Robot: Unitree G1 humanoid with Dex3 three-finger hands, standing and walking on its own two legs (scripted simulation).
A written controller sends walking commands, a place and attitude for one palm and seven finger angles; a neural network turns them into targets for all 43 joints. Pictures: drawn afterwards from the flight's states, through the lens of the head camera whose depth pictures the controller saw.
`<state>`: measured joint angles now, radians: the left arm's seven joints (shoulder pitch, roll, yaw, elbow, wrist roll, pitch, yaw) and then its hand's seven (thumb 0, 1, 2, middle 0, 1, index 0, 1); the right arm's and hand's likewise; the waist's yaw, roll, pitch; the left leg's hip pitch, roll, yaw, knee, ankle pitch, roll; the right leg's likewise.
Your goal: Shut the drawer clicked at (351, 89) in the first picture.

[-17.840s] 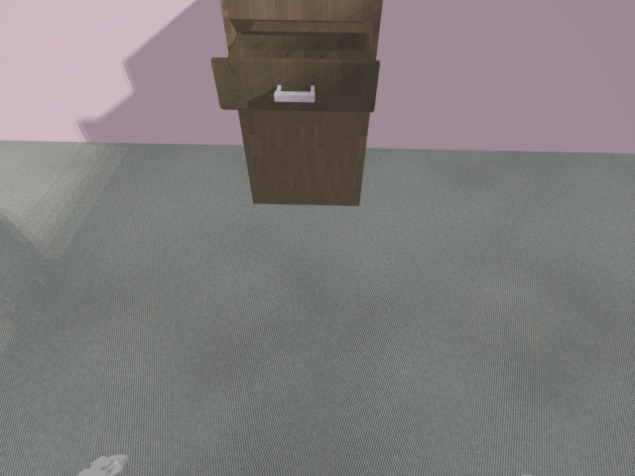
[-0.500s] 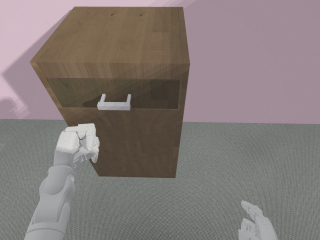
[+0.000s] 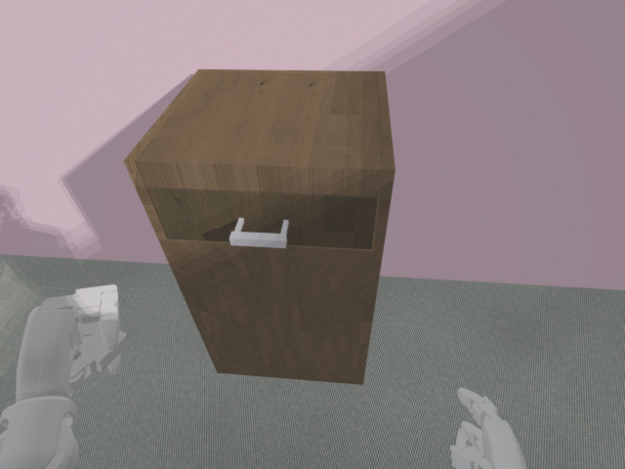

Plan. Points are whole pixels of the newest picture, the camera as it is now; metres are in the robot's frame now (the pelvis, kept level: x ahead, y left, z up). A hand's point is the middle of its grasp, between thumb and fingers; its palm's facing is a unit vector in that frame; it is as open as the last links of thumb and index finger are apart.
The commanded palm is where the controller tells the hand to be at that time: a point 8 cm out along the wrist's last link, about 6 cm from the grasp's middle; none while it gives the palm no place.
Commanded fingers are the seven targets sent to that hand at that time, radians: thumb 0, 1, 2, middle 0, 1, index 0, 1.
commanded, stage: draw the hand back to the body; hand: left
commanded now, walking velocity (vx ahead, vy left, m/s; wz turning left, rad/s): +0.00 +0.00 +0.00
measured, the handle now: (260, 231) +0.55 +0.17 -0.04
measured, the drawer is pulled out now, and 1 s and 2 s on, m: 0.00 0.00 0.00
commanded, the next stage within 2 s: step back with the hand held close in 0.32 s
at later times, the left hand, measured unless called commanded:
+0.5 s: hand (74, 350) +0.18 +0.24 +0.16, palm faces +0.41 -0.83 -0.38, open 3.3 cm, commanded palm +0.12 +0.28 +0.17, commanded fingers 0.00 0.90 0.90 -1.40 -1.60 -1.40 -1.60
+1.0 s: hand (40, 387) +0.14 +0.25 +0.16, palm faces +0.32 -0.80 -0.51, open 3.2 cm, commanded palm +0.08 +0.29 +0.17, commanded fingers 0.00 0.90 0.90 -1.40 -1.60 -1.40 -1.60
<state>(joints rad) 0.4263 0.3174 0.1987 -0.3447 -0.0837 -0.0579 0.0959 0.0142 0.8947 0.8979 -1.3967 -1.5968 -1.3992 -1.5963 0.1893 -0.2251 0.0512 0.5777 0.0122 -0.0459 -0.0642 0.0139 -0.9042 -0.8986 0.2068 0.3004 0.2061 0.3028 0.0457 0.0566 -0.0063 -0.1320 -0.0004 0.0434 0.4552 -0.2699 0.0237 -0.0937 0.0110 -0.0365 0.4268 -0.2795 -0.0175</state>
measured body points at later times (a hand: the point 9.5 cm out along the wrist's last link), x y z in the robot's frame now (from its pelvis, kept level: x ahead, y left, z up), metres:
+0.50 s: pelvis -0.01 +0.00 +0.00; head -0.02 -0.02 +0.45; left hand +0.15 +0.29 +0.18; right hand +0.19 -0.21 -0.08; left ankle -0.01 +0.10 -0.74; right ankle -0.03 -0.11 -0.74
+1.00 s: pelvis -0.05 +0.02 -0.01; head -0.03 +0.02 +0.44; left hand +0.12 +0.29 +0.19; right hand +0.13 -0.23 -0.08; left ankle -0.01 +0.10 -0.74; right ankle -0.03 -0.11 -0.74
